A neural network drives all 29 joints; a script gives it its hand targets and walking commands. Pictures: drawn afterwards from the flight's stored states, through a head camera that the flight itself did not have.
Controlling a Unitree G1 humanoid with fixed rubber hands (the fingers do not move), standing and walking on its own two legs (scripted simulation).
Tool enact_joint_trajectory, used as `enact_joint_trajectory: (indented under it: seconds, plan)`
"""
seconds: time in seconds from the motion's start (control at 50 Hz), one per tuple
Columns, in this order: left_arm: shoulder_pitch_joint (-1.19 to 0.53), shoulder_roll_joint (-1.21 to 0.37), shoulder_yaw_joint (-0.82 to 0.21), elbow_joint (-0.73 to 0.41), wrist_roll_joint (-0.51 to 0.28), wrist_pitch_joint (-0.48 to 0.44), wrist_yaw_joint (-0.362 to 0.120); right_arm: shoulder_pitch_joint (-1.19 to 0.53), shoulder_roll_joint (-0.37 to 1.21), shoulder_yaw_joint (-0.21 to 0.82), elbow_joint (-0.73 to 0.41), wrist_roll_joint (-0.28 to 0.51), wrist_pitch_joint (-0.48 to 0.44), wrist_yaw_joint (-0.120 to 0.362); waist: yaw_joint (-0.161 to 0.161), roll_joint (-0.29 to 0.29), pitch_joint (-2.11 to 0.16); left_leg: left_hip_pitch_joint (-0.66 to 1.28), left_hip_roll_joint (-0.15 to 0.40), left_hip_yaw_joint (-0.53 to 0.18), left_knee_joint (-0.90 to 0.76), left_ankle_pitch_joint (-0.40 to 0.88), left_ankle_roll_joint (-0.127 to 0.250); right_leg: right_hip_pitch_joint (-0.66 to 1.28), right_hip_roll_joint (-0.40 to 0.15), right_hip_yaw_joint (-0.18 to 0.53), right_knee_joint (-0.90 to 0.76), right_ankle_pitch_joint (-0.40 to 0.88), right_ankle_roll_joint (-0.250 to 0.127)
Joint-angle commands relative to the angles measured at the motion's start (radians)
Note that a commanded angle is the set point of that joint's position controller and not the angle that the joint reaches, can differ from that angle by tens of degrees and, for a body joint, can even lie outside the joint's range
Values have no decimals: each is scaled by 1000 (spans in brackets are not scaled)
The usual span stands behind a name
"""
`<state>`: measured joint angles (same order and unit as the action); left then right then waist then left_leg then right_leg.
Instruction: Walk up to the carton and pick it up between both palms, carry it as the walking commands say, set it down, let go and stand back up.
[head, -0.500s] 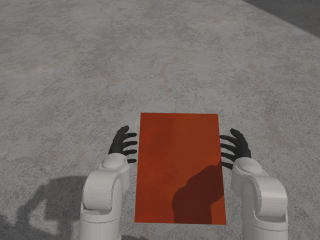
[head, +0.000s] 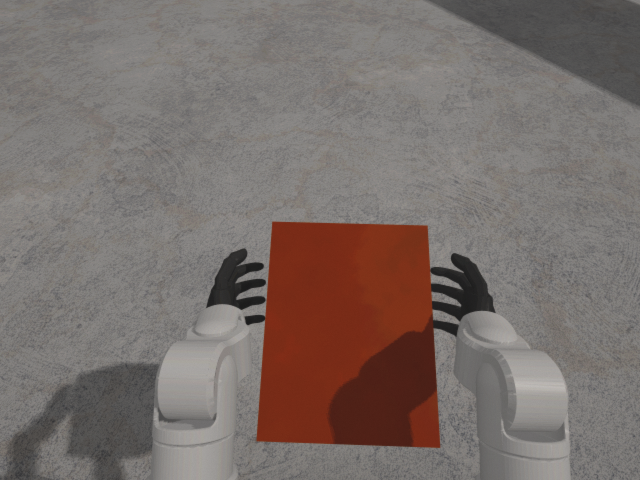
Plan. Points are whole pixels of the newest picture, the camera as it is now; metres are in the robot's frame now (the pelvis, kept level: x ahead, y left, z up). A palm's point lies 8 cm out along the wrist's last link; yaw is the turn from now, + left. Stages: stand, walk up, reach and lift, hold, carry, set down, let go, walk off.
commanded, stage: carry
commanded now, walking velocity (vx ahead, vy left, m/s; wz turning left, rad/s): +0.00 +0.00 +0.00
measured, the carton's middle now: (344, 330) +0.31 +0.00 +0.00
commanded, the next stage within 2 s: none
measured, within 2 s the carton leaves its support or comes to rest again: neither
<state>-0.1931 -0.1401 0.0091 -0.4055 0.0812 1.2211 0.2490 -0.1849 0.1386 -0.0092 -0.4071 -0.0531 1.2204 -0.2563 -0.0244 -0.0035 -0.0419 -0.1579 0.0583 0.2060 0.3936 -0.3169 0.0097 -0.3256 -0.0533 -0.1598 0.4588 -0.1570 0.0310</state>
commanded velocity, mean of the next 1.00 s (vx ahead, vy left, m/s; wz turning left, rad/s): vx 0.35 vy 0.00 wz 0.00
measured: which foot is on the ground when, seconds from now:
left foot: down 0.00-0.14, up 0.16-0.22, down 0.24-0.50, up 0.52-0.80, down 0.82-1.00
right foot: down 0.00-0.26, up 0.28-0.46, down 0.48-0.88, up 0.90-1.00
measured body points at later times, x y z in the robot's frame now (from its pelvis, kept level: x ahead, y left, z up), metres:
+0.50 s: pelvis +0.25 +0.00 -0.03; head +0.30 +0.02 +0.42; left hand +0.53 +0.16 +0.04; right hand +0.55 -0.11 +0.04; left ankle +0.03 +0.06 -0.72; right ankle +0.31 -0.06 -0.74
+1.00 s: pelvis +0.54 +0.08 +0.00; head +0.54 +0.08 +0.45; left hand +0.82 +0.21 +0.08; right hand +0.82 -0.06 +0.08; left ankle +0.49 +0.17 -0.74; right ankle +0.48 -0.03 -0.69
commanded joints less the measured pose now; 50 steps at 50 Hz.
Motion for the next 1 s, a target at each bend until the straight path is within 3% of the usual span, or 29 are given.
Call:
enact_joint_trajectory:
  seconds: [0.0,0.06,0.08,0.1,0.12,0.14,0.16,0.18,0.2,0.22,0.24,0.3,0.34,0.4,0.42,0.44,0.46,0.48,0.52,0.56,0.66,0.74,0.78,0.8,0.82,0.84,0.86,0.9,0.98]
  plan:
    - [-372,-1028,-517,-112,-339,-31,-222,-401,1040,558,-117,350,-23,256,20,-16,-429,-24,69,-52,159,432,-55,379,-178,105,50,891,-68]
    - [-377,-1024,-490,-90,-336,-29,-219,-435,1042,562,-129,360,-9,245,34,-195,-383,-266,16,-10,191,219,-82,607,-215,144,123,1275,-104]
    - [-368,-1025,-483,-85,-340,-28,-220,-426,1053,563,-119,364,-9,243,40,-242,-369,-384,-25,18,213,33,-85,710,-218,156,144,1406,-109]
    - [-358,-1036,-482,-76,-344,-31,-221,-428,1063,572,-119,373,-12,244,48,-266,-367,-466,-58,36,222,-92,-83,787,-229,169,164,1516,-115]
    - [-348,-1051,-493,-56,-348,-29,-223,-411,1062,568,-87,372,-10,245,59,-230,-322,-520,-106,63,164,-163,-81,778,-192,173,134,1474,-121]
    - [-361,-1068,-491,-75,-360,-36,-221,-412,1064,557,-103,383,-14,244,64,-230,-319,-534,-107,67,126,-126,-84,802,-191,161,188,1441,-132]
    - [-367,-1058,-490,-85,-354,-43,-217,-404,1070,556,-97,380,-20,248,50,-198,-343,-429,-104,82,90,-24,-69,743,-181,138,237,1471,-102]
    - [-368,-1058,-499,-103,-359,-51,-215,-364,1081,556,-99,378,-29,252,13,-133,-399,-145,-80,77,-39,288,-59,552,-139,45,358,1421,-57]
    - [-364,-1043,-500,-106,-361,-55,-215,-351,1069,540,-98,368,-37,254,-16,18,-486,307,23,-9,-3,977,-24,151,-77,-37,514,1004,-3]
    - [-365,-1064,-526,-114,-361,-61,-217,-349,1050,529,-96,365,-47,257,-13,306,-474,736,240,-219,186,1877,96,-383,55,-101,668,-134,17]
    - [-420,-1076,-578,-157,-384,-64,-221,-354,1059,511,-96,354,-57,257,0,339,-441,734,291,-265,200,1919,141,-428,70,-1,647,-428,-19]
    - [-495,-1086,-613,-164,-452,-82,-234,-363,1057,490,-123,337,-85,245,-17,150,-239,661,227,-254,101,1585,86,-594,109,-36,562,-410,-48]
    - [-466,-1075,-600,-151,-442,-86,-246,-391,1043,510,-154,330,-93,241,-7,142,-199,508,207,-123,24,1291,58,-396,84,-78,293,-208,-27]
    - [-423,-1060,-579,-150,-414,-88,-236,-384,1008,537,-198,345,-96,244,26,152,-350,374,134,67,239,1126,-10,66,155,-162,-96,223,-30]
    - [-406,-1060,-576,-153,-406,-87,-233,-381,999,541,-193,350,-92,247,50,152,-423,231,105,45,358,949,-31,289,70,-56,-77,372,-92]
    - [-389,-1046,-571,-156,-396,-88,-229,-388,995,548,-190,351,-85,252,70,12,-508,-20,43,4,564,497,-41,544,-133,197,25,665,-199]
    - [-389,-1026,-569,-147,-380,-85,-226,-374,991,550,-168,343,-77,256,68,-196,-503,-281,-100,-56,819,-221,-32,655,-318,501,-35,821,-329]
    - [-392,-1025,-568,-153,-369,-95,-222,-412,992,569,-184,368,-78,266,67,-174,-485,-340,-72,-180,945,-271,-13,600,-377,583,-56,727,-391]
    - [-407,-1030,-547,-157,-353,-97,-226,-408,1036,577,-157,367,-77,266,52,-48,-431,-457,11,-230,835,-179,2,604,-347,457,-70,615,-296]
    - [-359,-1067,-550,-124,-354,-101,-234,-356,1060,577,-119,356,-81,269,53,-55,-403,-466,25,-195,600,-155,-6,586,-257,289,-66,582,-210]
    - [-384,-1030,-578,-175,-388,-100,-242,-327,1049,554,-115,327,-96,257,58,-142,-393,-324,-62,-58,220,-63,-26,492,-243,196,-130,434,-204]
    - [-352,-981,-570,-172,-386,-79,-245,-338,1019,549,-138,312,-86,240,27,-139,-367,-37,-80,16,-34,240,-19,313,-145,12,-27,436,-93]
    - [-343,-953,-560,-157,-366,-62,-239,-321,994,538,-125,309,-70,235,-7,-90,-432,304,13,-110,3,232,47,67,-88,-25,187,403,-42]
    - [-346,-937,-556,-156,-358,-50,-236,-318,962,528,-112,302,-61,230,-14,56,-428,425,189,-359,-22,257,129,-140,-26,-34,389,187,-21]
    - [-368,-914,-550,-155,-353,-37,-236,-306,952,511,-75,292,-51,222,-16,222,-359,478,345,-600,-73,469,246,-356,57,5,595,-282,-16]
    - [-382,-906,-555,-159,-356,-28,-240,-304,980,509,-59,291,-45,219,-13,197,-335,471,366,-594,-29,628,305,-400,9,110,638,-391,-38]
    - [-389,-896,-550,-121,-366,-23,-244,-302,979,514,-36,280,-38,218,-15,114,-263,386,376,-584,-45,626,288,-431,-18,111,646,-408,-37]
    - [-399,-936,-532,-98,-378,-23,-245,-340,1005,507,-37,298,-26,221,-4,47,-207,297,346,-473,-118,431,203,-416,-64,147,501,-374,-48]
    - [-401,-1000,-498,-87,-349,-39,-234,-439,1047,539,-95,351,-35,242,7,132,-215,157,227,-204,-164,269,113,-173,11,7,149,-186,-37]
